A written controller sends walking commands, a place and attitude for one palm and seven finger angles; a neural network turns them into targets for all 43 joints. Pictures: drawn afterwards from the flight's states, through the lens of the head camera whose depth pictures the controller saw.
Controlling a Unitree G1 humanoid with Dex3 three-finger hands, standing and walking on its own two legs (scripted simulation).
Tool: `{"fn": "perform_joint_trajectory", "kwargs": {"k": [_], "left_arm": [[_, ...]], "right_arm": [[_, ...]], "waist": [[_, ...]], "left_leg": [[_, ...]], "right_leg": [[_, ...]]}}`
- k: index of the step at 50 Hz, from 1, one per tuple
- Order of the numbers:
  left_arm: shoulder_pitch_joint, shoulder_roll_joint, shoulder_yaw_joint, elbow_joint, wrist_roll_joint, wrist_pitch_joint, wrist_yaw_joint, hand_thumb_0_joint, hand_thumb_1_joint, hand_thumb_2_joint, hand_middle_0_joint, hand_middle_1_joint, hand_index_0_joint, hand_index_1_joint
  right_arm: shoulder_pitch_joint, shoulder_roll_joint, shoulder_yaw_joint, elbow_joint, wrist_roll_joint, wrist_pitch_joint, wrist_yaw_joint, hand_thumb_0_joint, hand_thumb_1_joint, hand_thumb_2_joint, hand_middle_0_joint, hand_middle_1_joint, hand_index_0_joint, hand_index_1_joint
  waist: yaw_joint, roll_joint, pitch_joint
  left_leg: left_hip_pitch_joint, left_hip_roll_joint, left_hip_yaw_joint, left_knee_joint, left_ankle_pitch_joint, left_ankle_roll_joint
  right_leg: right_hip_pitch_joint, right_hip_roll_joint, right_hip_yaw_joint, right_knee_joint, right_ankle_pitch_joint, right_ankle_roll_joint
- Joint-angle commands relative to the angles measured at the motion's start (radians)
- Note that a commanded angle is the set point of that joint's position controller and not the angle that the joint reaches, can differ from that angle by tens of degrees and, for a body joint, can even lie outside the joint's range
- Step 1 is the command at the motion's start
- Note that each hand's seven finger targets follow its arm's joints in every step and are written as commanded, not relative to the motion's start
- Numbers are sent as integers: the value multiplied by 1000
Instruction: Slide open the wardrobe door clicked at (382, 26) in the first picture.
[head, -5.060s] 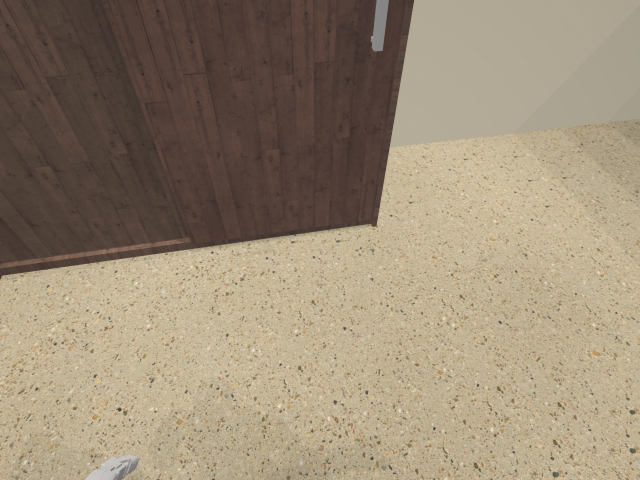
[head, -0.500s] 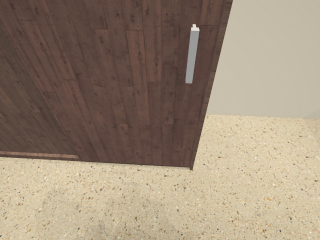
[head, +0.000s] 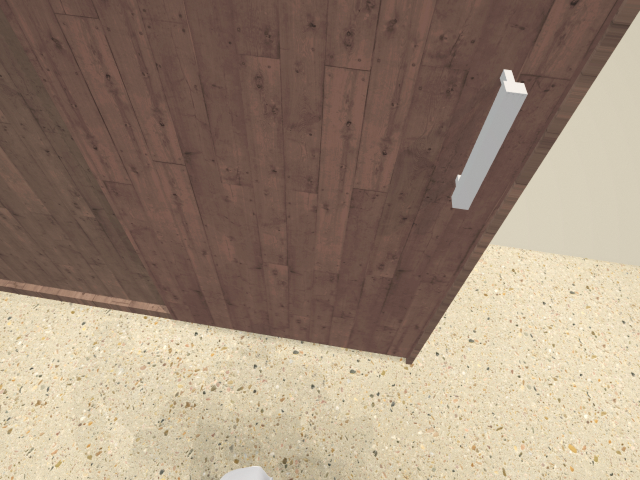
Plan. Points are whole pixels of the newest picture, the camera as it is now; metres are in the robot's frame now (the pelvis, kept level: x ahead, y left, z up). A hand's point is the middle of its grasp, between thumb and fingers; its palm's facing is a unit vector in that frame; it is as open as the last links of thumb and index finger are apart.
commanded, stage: come to a stop and stand still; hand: right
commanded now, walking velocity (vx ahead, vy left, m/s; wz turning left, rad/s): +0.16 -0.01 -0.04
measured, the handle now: (481, 144) +0.54 -0.18 +0.14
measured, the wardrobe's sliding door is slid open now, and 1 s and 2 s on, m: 0.00 0.00 0.00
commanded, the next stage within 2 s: none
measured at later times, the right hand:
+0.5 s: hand out of the picture +0.09 -0.18 -0.16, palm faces +0.06 +0.97 -0.23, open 7.3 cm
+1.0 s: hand out of the picture +0.08 -0.12 -0.15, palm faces +0.02 +0.97 -0.23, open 7.3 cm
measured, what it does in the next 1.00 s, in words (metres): steps on the spot: right foot, then left foot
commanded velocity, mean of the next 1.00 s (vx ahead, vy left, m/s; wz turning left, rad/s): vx -0.08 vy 0.00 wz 0.00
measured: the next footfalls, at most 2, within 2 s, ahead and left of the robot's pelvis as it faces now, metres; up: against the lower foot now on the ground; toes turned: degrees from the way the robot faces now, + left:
right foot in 0.24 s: +0.10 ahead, -0.06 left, +0.00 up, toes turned -3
left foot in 0.58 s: +0.09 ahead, +0.14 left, +0.00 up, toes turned +5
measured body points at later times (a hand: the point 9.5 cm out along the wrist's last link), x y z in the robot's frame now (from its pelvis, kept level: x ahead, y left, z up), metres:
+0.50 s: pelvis +0.07 +0.01 +0.01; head +0.11 +0.01 +0.46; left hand +0.17 +0.22 -0.14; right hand +0.08 -0.23 -0.14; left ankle +0.04 +0.12 -0.70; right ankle +0.11 -0.11 -0.72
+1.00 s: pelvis +0.02 +0.07 +0.01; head +0.01 +0.08 +0.46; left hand +0.02 +0.28 -0.15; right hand +0.08 -0.17 -0.13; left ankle +0.05 +0.14 -0.72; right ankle +0.06 -0.06 -0.72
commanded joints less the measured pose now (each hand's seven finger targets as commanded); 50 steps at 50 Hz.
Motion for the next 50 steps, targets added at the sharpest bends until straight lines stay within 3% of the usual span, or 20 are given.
{"fn": "perform_joint_trajectory", "kwargs": {"k": [1,7,10,12,15,19,22,27,28,29,30,34,36,38,39,40,42,44,46,50], "left_arm": [[-6,31,7,-84,11,-28,4,0,900,900,-200,-300,-200,-300],[-35,1,-23,-88,-3,-25,7,0,900,900,-200,-300,-200,-300],[-43,34,-27,-78,-8,-24,15,0,900,900,-200,-300,-200,-300],[-67,102,-13,-96,-9,-30,21,0,900,900,-200,-300,-200,-300],[-137,150,-5,-124,-7,-17,37,0,900,900,-200,-300,-200,-300],[-157,184,20,-150,-1,-8,47,0,900,900,-200,-300,-200,-300],[-175,201,38,-170,6,1,46,0,900,900,-200,-300,-200,-300],[-229,187,48,-189,2,8,30,0,900,900,-200,-300,-200,-300],[-249,219,50,-237,-33,-17,34,0,900,900,-200,-300,-200,-300],[-186,126,35,-277,-20,-2,2,0,900,900,-200,-300,-200,-300],[-200,94,25,-295,-6,6,-7,0,900,900,-200,-300,-200,-300],[-164,66,11,-306,-9,9,-5,0,900,900,-200,-300,-200,-300],[-132,67,2,-294,-11,12,-1,0,900,900,-200,-300,-200,-300],[-67,71,-8,-253,-5,3,-1,0,900,900,-200,-300,-200,-300],[-52,96,-10,-244,0,-3,0,0,900,900,-200,-300,-200,-300],[-58,124,-13,-246,7,-8,2,0,900,900,-200,-300,-200,-300],[-84,131,-17,-238,11,-14,2,0,900,900,-200,-300,-200,-300],[-101,130,-24,-234,9,-13,6,0,900,900,-200,-300,-200,-300],[-52,116,-28,-215,10,-9,8,0,900,900,-200,-300,-200,-300],[29,84,-38,-162,11,-9,7,0,900,900,-200,-300,-200,-300]], "right_arm": [[114,-97,1,-1,-16,-2,-24,0,-900,-900,200,300,200,300],[107,-108,19,17,-15,3,-29,0,-900,-900,200,300,200,300],[94,-122,22,25,0,18,-36,0,-900,-900,200,300,200,300],[125,-99,27,16,0,37,-39,0,-900,-900,200,300,200,300],[164,-94,25,8,1,65,-46,0,-900,-900,200,300,200,300],[165,-104,12,-14,-3,80,-42,0,-900,-900,200,300,200,300],[146,-91,3,-38,-7,82,-41,0,-900,-900,200,300,200,300],[223,-73,3,-40,-11,71,-37,0,-900,-900,200,300,200,300],[260,-106,28,-39,-6,59,-67,0,-900,-900,200,300,200,300],[150,-186,12,-125,-24,54,-62,0,-900,-900,200,300,200,300],[151,-210,16,-146,-29,46,-60,0,-900,-900,200,300,200,300],[111,-185,8,-182,-28,20,-67,0,-900,-900,200,300,200,300],[102,-191,15,-185,-23,32,-62,0,-900,-900,200,300,200,300],[79,-180,23,-180,-11,41,-56,0,-900,-900,200,300,200,300],[83,-158,30,-180,-5,48,-52,0,-900,-900,200,300,200,300],[102,-138,32,-179,-3,54,-49,0,-900,-900,200,300,200,300],[121,-143,32,-164,-8,59,-48,0,-900,-900,200,300,200,300],[158,-146,35,-135,-7,54,-41,0,-900,-900,200,300,200,300],[156,-155,35,-125,-6,47,-37,0,-900,-900,200,300,200,300],[127,-157,35,-117,-3,42,-37,0,-900,-900,200,300,200,300]], "waist": [[-10,118,-56],[-14,117,-78],[-1,117,-93],[-18,-6,-95],[-36,-172,-63],[-23,-162,-135],[-12,-86,-153],[-50,-70,-182],[-66,98,-219],[-9,314,-141],[-31,177,-137],[1,199,-109],[5,201,-79],[26,118,-20],[16,32,19],[-4,-46,46],[-30,-123,53],[-48,-26,33],[-26,76,15],[1,86,5]], "left_leg": [[100,263,-256,-406,65,103],[143,224,-173,-352,352,115],[142,180,-131,-256,402,60],[93,109,-104,-181,265,-19],[139,43,-68,-87,46,-68],[12,10,-117,159,-259,-68],[-48,-2,-146,268,-315,-68],[149,-7,-107,-63,-52,-68],[114,66,-249,-305,135,-69],[132,188,-353,-290,163,1],[97,232,-403,-257,163,87],[136,215,-321,-170,465,151],[60,181,-290,-187,282,127],[-68,131,-261,-197,-20,65],[-114,81,-242,-187,-171,29],[-79,25,-218,-181,-235,0],[82,-1,-180,-160,-205,-13],[144,17,-219,-206,-203,-4],[76,70,-299,-308,-340,20],[-6,94,-307,-355,-372,30]], "right_leg": [[-160,-29,15,29,111,6],[-31,27,-25,-370,156,34],[119,40,-19,-605,355,35],[200,-62,59,-668,716,-9],[131,-143,126,-705,899,-100],[251,-212,171,-711,1053,-188],[273,-231,162,-666,1079,-223],[145,-150,87,-612,757,-139],[177,-125,63,-406,743,-63],[-68,56,-43,-348,150,-14],[-75,99,-22,-263,25,-4],[-118,95,28,-195,30,-20],[-14,107,8,-351,79,-14],[131,103,0,-554,193,-19],[130,55,63,-621,207,-41],[45,-10,145,-695,164,-75],[-128,-27,205,-793,-5,-91],[-150,11,156,-775,-34,-69],[-72,57,83,-692,41,-47],[26,71,54,-642,115,-40]]}}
